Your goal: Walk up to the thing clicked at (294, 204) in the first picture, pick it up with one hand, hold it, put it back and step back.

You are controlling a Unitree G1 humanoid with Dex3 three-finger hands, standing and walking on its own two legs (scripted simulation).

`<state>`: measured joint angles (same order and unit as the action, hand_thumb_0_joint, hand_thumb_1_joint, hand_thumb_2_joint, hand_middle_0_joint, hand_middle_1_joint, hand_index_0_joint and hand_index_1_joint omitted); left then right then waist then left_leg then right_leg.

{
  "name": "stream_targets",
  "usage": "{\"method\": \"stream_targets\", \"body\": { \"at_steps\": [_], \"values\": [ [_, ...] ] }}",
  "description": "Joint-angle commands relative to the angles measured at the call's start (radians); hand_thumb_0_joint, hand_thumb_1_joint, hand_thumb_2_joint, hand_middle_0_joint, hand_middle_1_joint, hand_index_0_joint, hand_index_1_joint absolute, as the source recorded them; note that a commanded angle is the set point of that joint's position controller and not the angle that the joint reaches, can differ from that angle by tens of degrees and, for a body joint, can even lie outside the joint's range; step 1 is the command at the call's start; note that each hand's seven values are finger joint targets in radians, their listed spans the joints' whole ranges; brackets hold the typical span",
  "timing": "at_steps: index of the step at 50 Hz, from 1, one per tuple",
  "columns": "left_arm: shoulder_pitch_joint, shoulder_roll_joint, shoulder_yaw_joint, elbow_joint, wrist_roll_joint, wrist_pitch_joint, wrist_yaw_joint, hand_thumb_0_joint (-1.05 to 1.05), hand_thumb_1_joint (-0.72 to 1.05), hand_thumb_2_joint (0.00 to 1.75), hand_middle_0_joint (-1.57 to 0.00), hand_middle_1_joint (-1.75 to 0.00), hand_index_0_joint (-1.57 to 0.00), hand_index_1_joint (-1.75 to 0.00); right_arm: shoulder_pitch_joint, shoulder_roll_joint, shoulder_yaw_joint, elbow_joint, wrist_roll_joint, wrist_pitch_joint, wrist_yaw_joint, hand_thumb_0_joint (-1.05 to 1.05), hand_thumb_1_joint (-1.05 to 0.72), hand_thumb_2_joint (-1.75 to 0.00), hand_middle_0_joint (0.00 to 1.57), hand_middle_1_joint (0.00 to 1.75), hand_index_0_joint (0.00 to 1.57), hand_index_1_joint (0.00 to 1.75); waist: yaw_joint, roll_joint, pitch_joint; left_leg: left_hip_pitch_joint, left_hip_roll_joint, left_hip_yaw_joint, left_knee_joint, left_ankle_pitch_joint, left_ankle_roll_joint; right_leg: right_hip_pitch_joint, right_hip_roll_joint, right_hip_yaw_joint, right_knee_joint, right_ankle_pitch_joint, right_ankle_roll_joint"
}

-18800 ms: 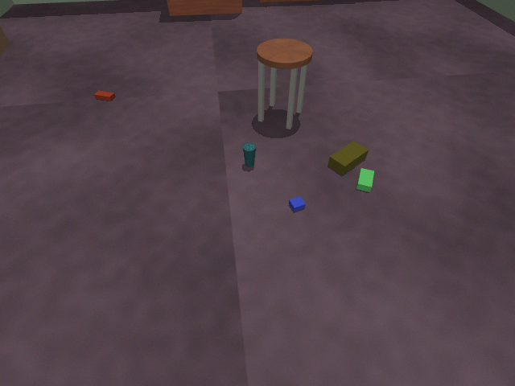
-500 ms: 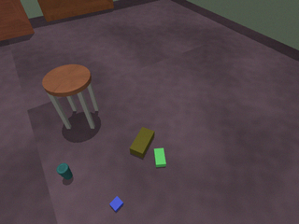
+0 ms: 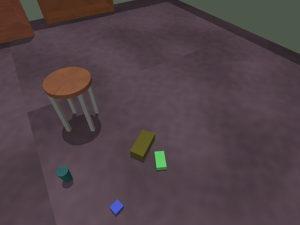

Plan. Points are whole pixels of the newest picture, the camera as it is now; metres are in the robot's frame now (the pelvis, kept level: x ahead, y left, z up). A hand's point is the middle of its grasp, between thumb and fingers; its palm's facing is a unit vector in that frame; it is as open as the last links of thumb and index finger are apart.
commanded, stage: walk up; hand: left
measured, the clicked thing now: (116, 207) +0.40 +0.21 -0.77
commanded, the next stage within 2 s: none
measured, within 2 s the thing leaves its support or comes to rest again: neither
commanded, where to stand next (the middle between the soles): +0.01 -0.03 m, yaw +0 degrees
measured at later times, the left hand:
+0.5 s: hand out of the picture +0.02 +0.30 -0.20, palm faces -0.04 -0.93 -0.37, open 7.4 cm
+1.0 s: hand out of the picture -0.15 +0.26 -0.16, palm faces -0.08 -0.91 -0.41, open 7.4 cm
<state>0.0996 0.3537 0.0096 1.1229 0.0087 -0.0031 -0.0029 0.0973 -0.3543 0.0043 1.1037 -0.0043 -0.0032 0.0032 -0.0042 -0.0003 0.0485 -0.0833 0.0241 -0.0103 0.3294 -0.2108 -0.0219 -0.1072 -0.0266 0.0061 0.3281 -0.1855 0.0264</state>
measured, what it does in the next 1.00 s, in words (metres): walks backwards: left foot, then right foot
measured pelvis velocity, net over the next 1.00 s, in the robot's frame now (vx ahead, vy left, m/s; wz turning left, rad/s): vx -0.26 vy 0.00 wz -0.08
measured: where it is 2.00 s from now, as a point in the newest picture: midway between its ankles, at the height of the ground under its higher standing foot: outside the picture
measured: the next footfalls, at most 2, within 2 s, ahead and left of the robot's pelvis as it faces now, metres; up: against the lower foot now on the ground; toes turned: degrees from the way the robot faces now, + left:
left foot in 0.40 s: -0.09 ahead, +0.14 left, +0.00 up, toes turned -1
right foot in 0.82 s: -0.22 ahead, -0.11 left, +0.00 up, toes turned -2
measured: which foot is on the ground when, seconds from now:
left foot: down 0.00-0.22, up 0.24-0.38, down 0.40-0.84, up 0.86-1.00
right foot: down 0.00-0.40, up 0.42-0.80, down 0.82-1.00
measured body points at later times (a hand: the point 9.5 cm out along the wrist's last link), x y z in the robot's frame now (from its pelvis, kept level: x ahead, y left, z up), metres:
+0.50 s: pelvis -0.13 +0.04 -0.03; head -0.05 +0.07 +0.41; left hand +0.03 +0.35 -0.17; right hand -0.08 -0.29 -0.14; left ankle -0.13 +0.14 -0.75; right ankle -0.07 -0.12 -0.70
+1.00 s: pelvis -0.26 +0.00 -0.02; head -0.21 -0.02 +0.42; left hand -0.15 +0.31 -0.13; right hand -0.16 -0.33 -0.14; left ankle -0.26 +0.14 -0.68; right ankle -0.26 -0.11 -0.75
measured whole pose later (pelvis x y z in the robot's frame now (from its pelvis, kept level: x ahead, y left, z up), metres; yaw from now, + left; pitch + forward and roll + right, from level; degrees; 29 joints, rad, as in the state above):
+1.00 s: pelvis -0.26 +0.00 -0.02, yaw -4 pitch -2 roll +1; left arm 0.18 0.35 0.07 0.82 0.04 0.06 0.00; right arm 0.13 -0.41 -0.04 0.83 0.01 0.04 -0.04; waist 0.02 0.01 0.15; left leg -0.48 -0.09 -0.12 1.13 -0.52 -0.01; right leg -0.28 0.01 0.04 0.64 -0.34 -0.03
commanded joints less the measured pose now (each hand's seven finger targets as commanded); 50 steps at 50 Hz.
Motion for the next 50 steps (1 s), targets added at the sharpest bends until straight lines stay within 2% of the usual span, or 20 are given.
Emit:
{"method": "stream_targets", "body": {
  "at_steps": [1, 8, 11, 12, 14, 17, 19, 20, 21, 22, 25, 29, 32, 39, 41, 42, 43, 44, 46, 50],
  "values": [
    [-0.016, 0.258, 0.072, -0.11, -0.029, 0.0, 0.024, 0.0, 0.9, 0.9, -0.2, -0.3, -0.2, -0.3, -0.024, -0.247, -0.072, -0.08, 0.021, 0.007, -0.011, 0.0, -0.9, -0.9, 0.2, 0.3, 0.2, 0.3, 0.008, 0.0, -0.043, -0.039, 0.099, -0.055, 0.098, 0.489, 0.07, -0.027, -0.092, 0.047, 0.116, 0.468, -0.069],
    [-0.009, 0.262, 0.081, -0.198, -0.011, 0.033, 0.018, 0.0, 0.9, 0.9, -0.2, -0.3, -0.2, -0.3, -0.033, -0.253, -0.105, -0.171, 0.016, 0.045, -0.006, 0.0, -0.9, -0.9, 0.2, 0.3, 0.2, 0.3, 0.01, -0.001, -0.131, -0.135, 0.069, -0.079, 0.253, 0.224, 0.136, -0.096, -0.117, 0.111, 0.22, 0.252, -0.144],
    [-0.062, 0.336, 0.104, -0.249, 0.007, 0.035, 0.018, 0.0, 0.9, 0.9, -0.2, -0.3, -0.2, -0.3, 0.01, -0.211, -0.111, -0.201, 0.008, 0.061, 0.002, 0.0, -0.9, -0.9, 0.2, 0.3, 0.2, 0.3, 0.01, -0.215, -0.103, -0.145, -0.1, 0.007, 0.612, -0.248, 0.069, -0.236, -0.327, 0.319, 0.041, 0.29, -0.285],
    [-0.077, 0.355, 0.108, -0.274, 0.023, 0.032, 0.02, 0.0, 0.9, 0.9, -0.2, -0.3, -0.2, -0.3, 0.042, -0.213, -0.114, -0.213, -0.002, 0.069, 0.003, 0.0, -0.9, -0.9, 0.2, 0.3, 0.2, 0.3, 0.009, -0.238, -0.077, -0.16, -0.087, -0.056, 0.74, -0.392, 0.067, -0.313, -0.376, 0.371, 0.013, 0.255, -0.326],
    [-0.163, 0.333, 0.106, -0.317, 0.034, 0.029, 0.027, 0.0, 0.9, 0.9, -0.2, -0.3, -0.2, -0.3, 0.107, -0.227, -0.128, -0.214, 0.009, 0.071, 0.01, 0.0, -0.9, -0.9, 0.2, 0.3, 0.2, 0.3, -0.043, -0.206, -0.069, -0.136, -0.047, -0.114, 0.781, -0.375, 0.075, -0.368, -0.322, 0.269, 0.072, 0.201, -0.287],
    [-0.139, 0.301, 0.1, -0.342, 0.038, 0.036, 0.035, 0.0, 0.9, 0.9, -0.2, -0.3, -0.2, -0.3, 0.18, -0.232, -0.133, -0.203, 0.0, 0.055, 0.004, 0.0, -0.9, -0.9, 0.2, 0.3, 0.2, 0.3, -0.037, -0.198, -0.114, -0.169, -0.034, -0.036, 0.471, -0.296, 0.057, -0.219, -0.249, 0.213, 0.205, 0.255, -0.208],
    [-0.097, 0.269, 0.09, -0.344, 0.016, 0.056, 0.032, 0.0, 0.9, 0.9, -0.2, -0.3, -0.2, -0.3, 0.193, -0.222, -0.136, -0.195, -0.027, 0.039, -0.004, 0.0, -0.9, -0.9, 0.2, 0.3, 0.2, 0.3, -0.041, -0.07, -0.094, -0.119, -0.021, -0.046, 0.14, -0.032, 0.054, -0.232, -0.135, 0.153, 0.386, 0.136, -0.141],
    [-0.057, 0.207, 0.08, -0.36, 0.004, 0.062, 0.035, 0.0, 0.9, 0.9, -0.2, -0.3, -0.2, -0.3, 0.152, -0.31, -0.155, -0.221, -0.054, 0.034, -0.008, 0.0, -0.9, -0.9, 0.2, 0.3, 0.2, 0.3, -0.014, 0.171, -0.068, -0.083, 0.169, -0.344, 0.048, 0.2, 0.118, -0.381, 0.029, 0.086, 0.591, -0.09, -0.077],
    [-0.032, 0.203, 0.086, -0.355, 0.008, 0.065, 0.045, 0.0, 0.9, 0.9, -0.2, -0.3, -0.2, -0.3, 0.087, -0.366, -0.162, -0.258, -0.051, 0.03, -0.008, 0.0, -0.9, -0.9, 0.2, 0.3, 0.2, 0.3, 0.012, 0.168, -0.07, -0.112, 0.286, -0.41, 0.083, 0.486, 0.203, -0.42, 0.135, 0.117, 0.719, -0.441, -0.05],
    [-0.073, 0.226, 0.096, -0.35, 0.018, 0.067, 0.058, 0.0, 0.9, 0.9, -0.2, -0.3, -0.2, -0.3, 0.097, -0.421, -0.17, -0.269, -0.037, 0.028, -0.006, 0.0, -0.9, -0.9, 0.2, 0.3, 0.2, 0.3, -0.049, 0.247, -0.092, -0.207, 0.393, -0.555, 0.018, 0.47, 0.3, -0.381, 0.164, 0.218, 0.868, -0.527, -0.044],
    [0.007, 0.233, 0.102, -0.315, 0.0, 0.067, 0.051, 0.0, 0.9, 0.9, -0.2, -0.3, -0.2, -0.3, -0.034, -0.305, -0.136, -0.286, -0.044, 0.014, -0.033, 0.0, -0.9, -0.9, 0.2, 0.3, 0.2, 0.3, 0.047, 0.137, -0.027, -0.136, 0.238, -0.292, 0.104, 0.428, 0.231, -0.457, 0.149, 0.245, 0.987, -0.343, -0.04],
    [0.004, 0.226, 0.115, -0.351, 0.022, 0.057, 0.035, 0.0, 0.9, 0.9, -0.2, -0.3, -0.2, -0.3, 0.096, -0.259, -0.134, -0.285, -0.024, 0.008, -0.05, 0.0, -0.9, -0.9, 0.2, 0.3, 0.2, 0.3, -0.004, 0.113, -0.079, 0.099, 0.228, -0.262, 0.198, 0.626, 0.242, -0.477, 0.126, 0.18, 0.873, -0.344, -0.003],
    [-0.01, 0.214, 0.118, -0.377, 0.023, 0.058, 0.026, 0.0, 0.9, 0.9, -0.2, -0.3, -0.2, -0.3, 0.138, -0.281, -0.139, -0.291, -0.017, 0.004, -0.057, 0.0, -0.9, -0.9, 0.2, 0.3, 0.2, 0.3, -0.034, 0.121, -0.08, 0.12, 0.243, -0.255, 0.192, 0.591, 0.253, -0.438, 0.115, 0.156, 0.745, -0.344, 0.005],
    [0.145, 0.19, 0.125, -0.332, 0.025, 0.052, 0.004, 0.0, 0.9, 0.9, -0.2, -0.3, -0.2, -0.3, 0.049, -0.312, -0.137, -0.354, -0.02, 0.022, -0.044, 0.0, -0.9, -0.9, 0.2, 0.3, 0.2, 0.3, 0.019, 0.188, -0.16, -0.061, 0.243, -0.206, 0.225, 0.373, 0.216, -0.128, 0.052, 0.016, 0.267, -0.204, -0.04],
    [0.189, 0.224, 0.136, -0.317, 0.033, 0.041, 0.006, 0.0, 0.9, 0.9, -0.2, -0.3, -0.2, -0.3, 0.032, -0.279, -0.12, -0.361, -0.008, 0.03, -0.039, 0.0, -0.9, -0.9, 0.2, 0.3, 0.2, 0.3, 0.042, 0.114, -0.154, -0.218, 0.171, -0.154, 0.295, 0.216, 0.123, 0.004, 0.002, 0.087, 0.105, -0.004, -0.084],
    [0.181, 0.304, 0.16, -0.334, 0.042, 0.036, 0.002, 0.0, 0.9, 0.9, -0.2, -0.3, -0.2, -0.3, 0.034, -0.231, -0.108, -0.377, -0.001, 0.031, -0.037, 0.0, -0.9, -0.9, 0.2, 0.3, 0.2, 0.3, 0.036, -0.096, -0.111, -0.409, 0.017, -0.095, 0.456, -0.023, 0.053, 0.033, -0.169, 0.355, 0.088, 0.092, -0.156],
    [0.117, 0.379, 0.168, -0.361, 0.033, 0.039, 0.003, 0.0, 0.9, 0.9, -0.2, -0.3, -0.2, -0.3, -0.02, -0.21, -0.109, -0.38, 0.004, 0.034, -0.056, 0.0, -0.9, -0.9, 0.2, 0.3, 0.2, 0.3, 0.074, -0.277, -0.064, -0.401, -0.109, -0.056, 0.715, -0.435, 0.025, -0.173, -0.359, 0.517, 0.018, 0.228, -0.332],
    [0.071, 0.363, 0.162, -0.391, 0.035, 0.032, 0.006, 0.0, 0.9, 0.9, -0.2, -0.3, -0.2, -0.3, 0.0, -0.237, -0.121, -0.362, 0.004, 0.038, -0.061, 0.0, -0.9, -0.9, 0.2, 0.3, 0.2, 0.3, 0.052, -0.22, -0.012, -0.37, -0.087, -0.15, 0.868, -0.453, 0.02, -0.284, -0.381, 0.529, 0.007, 0.257, -0.348],
    [-0.025, 0.272, 0.132, -0.418, 0.028, 0.028, 0.019, 0.0, 0.9, 0.9, -0.2, -0.3, -0.2, -0.3, 0.077, -0.24, -0.107, -0.321, 0.017, 0.032, -0.056, 0.0, -0.9, -0.9, 0.2, 0.3, 0.2, 0.3, -0.016, -0.105, -0.004, -0.394, -0.12, -0.172, 0.899, -0.344, 0.023, -0.203, -0.219, 0.272, 0.132, 0.44, -0.265],
    [0.041, 0.24, 0.131, -0.42, 0.042, 0.025, 0.023, 0.0, 0.9, 0.9, -0.2, -0.3, -0.2, -0.3, 0.099, -0.221, -0.096, -0.314, -0.001, 0.015, -0.054, 0.0, -0.9, -0.9, 0.2, 0.3, 0.2, 0.3, 0.031, -0.145, -0.047, -0.386, -0.103, -0.087, 0.732, -0.326, 0.005, -0.059, -0.172, 0.196, 0.167, 0.36, -0.239]
  ]
}}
